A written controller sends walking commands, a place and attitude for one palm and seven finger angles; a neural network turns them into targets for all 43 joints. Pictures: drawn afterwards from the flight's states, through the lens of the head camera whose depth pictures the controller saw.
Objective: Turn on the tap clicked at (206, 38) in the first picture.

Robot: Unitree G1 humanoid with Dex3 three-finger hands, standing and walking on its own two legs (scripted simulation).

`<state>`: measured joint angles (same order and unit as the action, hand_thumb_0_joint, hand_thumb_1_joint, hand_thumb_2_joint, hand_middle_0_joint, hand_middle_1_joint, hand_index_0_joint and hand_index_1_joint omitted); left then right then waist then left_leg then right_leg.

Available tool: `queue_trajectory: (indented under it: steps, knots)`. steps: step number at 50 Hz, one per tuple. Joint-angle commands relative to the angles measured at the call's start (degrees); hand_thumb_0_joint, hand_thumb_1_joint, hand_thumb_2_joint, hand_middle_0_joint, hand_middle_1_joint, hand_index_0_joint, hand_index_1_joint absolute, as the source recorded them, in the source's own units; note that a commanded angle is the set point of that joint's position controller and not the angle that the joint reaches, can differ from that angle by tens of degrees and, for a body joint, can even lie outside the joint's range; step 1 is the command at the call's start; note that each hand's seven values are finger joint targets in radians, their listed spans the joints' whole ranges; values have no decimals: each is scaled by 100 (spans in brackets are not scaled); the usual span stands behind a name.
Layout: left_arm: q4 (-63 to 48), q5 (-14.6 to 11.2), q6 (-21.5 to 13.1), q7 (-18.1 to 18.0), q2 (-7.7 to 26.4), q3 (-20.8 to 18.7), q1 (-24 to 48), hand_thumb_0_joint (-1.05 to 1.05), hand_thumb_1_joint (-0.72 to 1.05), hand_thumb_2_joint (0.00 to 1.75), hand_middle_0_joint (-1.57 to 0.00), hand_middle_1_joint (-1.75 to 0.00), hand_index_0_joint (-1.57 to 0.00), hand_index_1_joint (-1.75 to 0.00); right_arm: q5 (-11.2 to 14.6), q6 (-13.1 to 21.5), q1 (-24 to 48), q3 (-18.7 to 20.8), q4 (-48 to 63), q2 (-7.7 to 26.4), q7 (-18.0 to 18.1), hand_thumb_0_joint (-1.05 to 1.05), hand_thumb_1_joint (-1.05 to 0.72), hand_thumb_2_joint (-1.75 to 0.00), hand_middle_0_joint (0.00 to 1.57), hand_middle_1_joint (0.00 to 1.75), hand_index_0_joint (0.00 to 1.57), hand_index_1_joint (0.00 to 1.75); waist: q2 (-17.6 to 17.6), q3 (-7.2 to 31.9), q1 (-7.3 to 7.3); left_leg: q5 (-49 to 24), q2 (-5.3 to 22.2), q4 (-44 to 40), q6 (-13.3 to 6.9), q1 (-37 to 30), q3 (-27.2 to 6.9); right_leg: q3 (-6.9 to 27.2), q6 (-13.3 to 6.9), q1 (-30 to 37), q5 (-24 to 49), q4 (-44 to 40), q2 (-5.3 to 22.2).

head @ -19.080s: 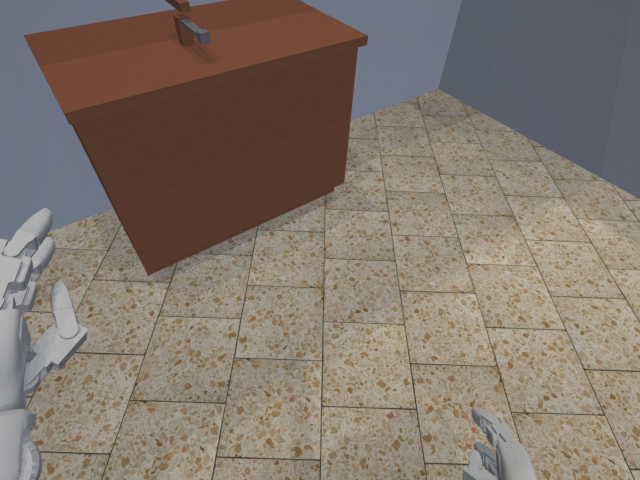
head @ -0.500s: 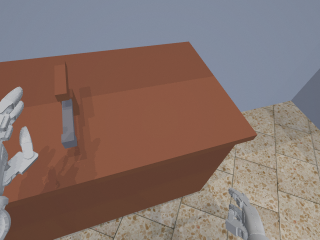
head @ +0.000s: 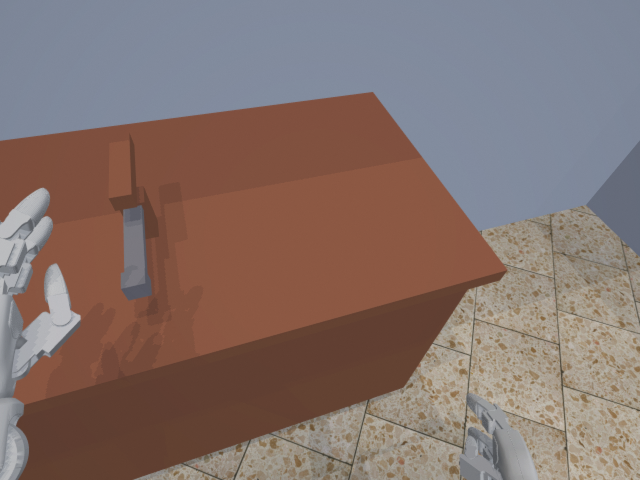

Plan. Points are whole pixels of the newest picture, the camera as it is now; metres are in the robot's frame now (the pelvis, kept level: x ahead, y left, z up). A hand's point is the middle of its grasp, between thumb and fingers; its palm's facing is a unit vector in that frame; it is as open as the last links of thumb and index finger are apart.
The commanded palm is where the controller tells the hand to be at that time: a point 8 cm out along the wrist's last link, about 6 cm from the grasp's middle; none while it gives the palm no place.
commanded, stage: shuffle to correct the standing spot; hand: left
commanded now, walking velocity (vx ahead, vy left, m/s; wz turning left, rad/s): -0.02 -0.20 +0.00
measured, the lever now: (136, 284) +0.32 +0.27 +0.05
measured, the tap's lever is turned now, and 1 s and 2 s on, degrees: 0 0 0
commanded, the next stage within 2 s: come to a stop and stand still in 0.66 s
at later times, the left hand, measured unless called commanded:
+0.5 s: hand (141, 326) +0.22 +0.19 +0.15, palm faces +0.32 -0.85 -0.42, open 7.4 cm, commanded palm +0.16 +0.22 +0.17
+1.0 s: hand (158, 322) +0.22 +0.18 +0.15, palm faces +0.34 -0.85 -0.41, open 7.4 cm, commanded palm +0.17 +0.21 +0.17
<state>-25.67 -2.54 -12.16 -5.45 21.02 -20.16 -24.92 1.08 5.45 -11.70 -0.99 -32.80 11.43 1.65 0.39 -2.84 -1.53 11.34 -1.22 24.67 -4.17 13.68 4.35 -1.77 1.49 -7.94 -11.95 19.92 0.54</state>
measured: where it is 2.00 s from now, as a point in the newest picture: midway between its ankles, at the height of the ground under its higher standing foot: outside the picture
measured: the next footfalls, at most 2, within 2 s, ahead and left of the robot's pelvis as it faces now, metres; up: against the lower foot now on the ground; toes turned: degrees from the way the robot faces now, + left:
none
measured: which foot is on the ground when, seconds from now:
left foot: down 0.00-1.00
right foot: down 0.00-1.00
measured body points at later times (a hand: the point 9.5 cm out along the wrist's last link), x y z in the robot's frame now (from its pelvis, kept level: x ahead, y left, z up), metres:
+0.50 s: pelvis -0.01 -0.06 +0.00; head +0.03 -0.05 +0.44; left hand +0.19 +0.23 +0.18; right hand +0.17 -0.28 -0.08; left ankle +0.02 +0.06 -0.74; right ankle -0.02 -0.14 -0.74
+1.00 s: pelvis +0.01 -0.07 -0.01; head +0.04 -0.06 +0.44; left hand +0.20 +0.22 +0.17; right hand +0.17 -0.31 -0.09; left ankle +0.02 +0.06 -0.74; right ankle -0.02 -0.14 -0.74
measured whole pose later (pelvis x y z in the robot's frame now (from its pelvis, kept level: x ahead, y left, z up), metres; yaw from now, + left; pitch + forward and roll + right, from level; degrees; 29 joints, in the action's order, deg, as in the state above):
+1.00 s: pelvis +0.01 -0.07 -0.01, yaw +0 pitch +0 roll -1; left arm -29.6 -4.7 -9.3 -5.4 22.1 -21.2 -28.3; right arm 1.6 3.4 -12.0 0.7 -32.4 12.4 1.8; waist -0.4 -3.3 -0.2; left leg 14.7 4.1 31.0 0.8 16.6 1.8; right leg -3.7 -3.8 -10.4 -15.7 25.5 -4.8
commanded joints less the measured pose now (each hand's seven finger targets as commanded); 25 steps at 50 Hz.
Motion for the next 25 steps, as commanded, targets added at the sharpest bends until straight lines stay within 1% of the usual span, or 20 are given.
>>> queue_trajectory:
  steps: [1,2,3,5,6,7,8,9,10,11,12,13,15,16,17,18,19,21,22,25]
  knots:
    - [-1288,-59,-307,-110,1094,-724,611,0,90,90,-20,-30,-20,-30,9,314,601,310,905,706,93,0,-90,-90,20,30,20,30,-502,830,31,-515,742,-743,471,-586,-904,139,-191,-103,528,-57,32]
    - [-1214,-87,-302,-72,884,-534,626,0,90,90,-20,-30,-20,-30,-17,292,540,317,904,730,80,0,-90,-90,20,30,20,30,-509,789,46,-549,786,-788,454,-560,-910,104,-178,-131,493,-35,-3]
    - [-1354,-80,-305,-79,958,-585,706,0,90,90,-20,-30,-20,-30,2,312,514,362,945,717,71,0,-90,-90,20,30,20,30,-584,871,41,-718,838,-727,466,-654,-920,121,-182,-105,514,8,15]
    - [-1316,-94,-278,-69,986,-644,556,0,90,90,-20,-30,-20,-30,-5,292,474,387,982,709,40,0,-90,-90,20,30,20,30,-547,951,24,-826,909,-629,435,-667,-889,131,-176,-71,531,-4,36]
    - [-1385,-90,-245,-66,1037,-681,515,0,90,90,-20,-30,-20,-30,19,294,544,361,981,690,29,0,-90,-90,20,30,20,30,-610,941,34,-1041,869,-598,478,-752,-852,90,-180,-157,584,6,-9]
    - [-1338,-123,-242,-38,928,-586,468,0,90,90,-20,-30,-20,-30,-15,268,491,367,970,717,13,0,-90,-90,20,30,20,30,-632,970,40,-1023,908,-604,443,-688,-854,75,-170,-145,531,22,-22]
    - [-1435,-125,-240,-31,963,-621,498,0,90,90,-20,-30,-20,-30,0,282,460,411,1012,714,4,0,-90,-90,20,30,20,30,-631,988,42,-1147,956,-546,454,-714,-880,91,-180,-137,548,47,-5]
    - [-1392,-137,-229,-10,948,-601,459,0,90,90,-20,-30,-20,-30,-10,269,449,402,1004,734,-13,0,-90,-90,20,30,20,30,-678,949,43,-1013,982,-585,432,-614,-871,78,-169,-159,457,73,-27]
    - [-1490,-132,-229,-10,1023,-688,433,0,90,90,-20,-30,-20,-30,-4,274,448,437,1049,723,-13,0,-90,-90,20,30,20,30,-694,999,34,-967,1031,-516,406,-629,-860,111,-183,-152,458,89,8]
    - [-1542,-134,-203,-20,1134,-800,357,0,90,90,-20,-30,-20,-30,13,269,505,409,1040,697,-8,0,-90,-90,20,30,20,30,-721,1010,33,-1103,999,-474,421,-712,-835,86,-185,-230,520,79,-15]
    - [-1435,-163,-185,14,986,-668,300,0,90,90,-20,-30,-20,-30,-23,241,463,400,1042,715,-11,0,-90,-90,20,30,20,30,-688,1002,43,-1021,1023,-488,365,-594,-831,75,-167,-196,505,84,-25]
    - [-1508,-173,-184,19,1041,-730,327,0,90,90,-20,-30,-20,-30,-6,257,442,448,1077,726,-10,0,-90,-90,20,30,20,30,-676,996,41,-1009,1065,-433,352,-558,-852,104,-177,-162,518,91,9]
    - [-1435,-194,-166,40,1076,-776,255,0,90,90,-20,-30,-20,-30,-5,243,435,458,1091,727,-4,0,-90,-90,20,30,20,30,-582,948,34,-680,1070,-367,299,-428,-818,163,-186,-166,499,45,46]
    - [-1451,-198,-136,33,1172,-872,201,0,90,90,-20,-30,-20,-30,10,241,488,426,1079,710,6,0,-90,-90,20,30,20,30,-533,939,37,-677,1016,-322,301,-481,-765,163,-193,-242,569,-12,35]
    - [-1366,-226,-119,61,1011,-728,181,0,90,90,-20,-30,-20,-30,-19,217,436,424,1054,733,9,0,-90,-90,20,30,20,30,-442,938,58,-562,974,-286,280,-370,-741,166,-187,-221,579,-45,22]
    - [-1463,-240,-115,66,1093,-801,226,0,90,90,-20,-30,-20,-30,-3,237,448,471,1101,733,22,0,-90,-90,20,30,20,30,-415,972,49,-564,985,-182,272,-425,-706,246,-203,-232,695,-28,85]
    - [-1359,-255,-102,83,1053,-765,176,0,90,90,-20,-30,-20,-30,-22,220,408,455,1064,742,26,0,-90,-90,20,30,20,30,-309,955,55,-416,928,-109,267,-385,-643,276,-204,-298,684,-90,87]
    - [-1490,-256,-62,61,1186,-876,237,0,90,90,-20,-30,-20,-30,11,228,488,471,1066,717,56,0,-90,-90,20,30,20,30,-272,936,68,-372,859,34,273,-469,-560,397,-252,-443,770,-132,155]
    - [-1370,-285,-49,79,1038,-730,228,0,90,90,-20,-30,-20,-30,-30,203,419,449,1030,728,57,0,-90,-90,20,30,20,30,-237,919,84,-304,812,96,270,-383,-515,384,-241,-455,731,-144,162]
    - [-1490,-298,-28,82,1096,-763,322,0,90,90,-20,-30,-20,-30,-11,218,397,525,1055,739,77,0,-90,-90,20,30,20,30,-156,923,92,-205,746,345,274,-453,-429,561,-282,-631,795,-130,271]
